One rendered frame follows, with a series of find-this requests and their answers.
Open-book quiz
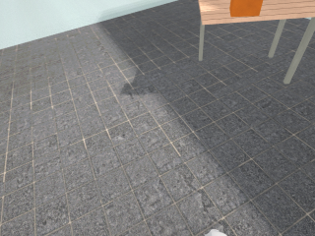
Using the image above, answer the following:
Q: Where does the table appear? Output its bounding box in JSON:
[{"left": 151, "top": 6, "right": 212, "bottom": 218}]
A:
[{"left": 198, "top": 0, "right": 315, "bottom": 85}]

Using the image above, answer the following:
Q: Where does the carton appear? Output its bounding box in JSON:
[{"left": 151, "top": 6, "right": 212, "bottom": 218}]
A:
[{"left": 229, "top": 0, "right": 263, "bottom": 17}]

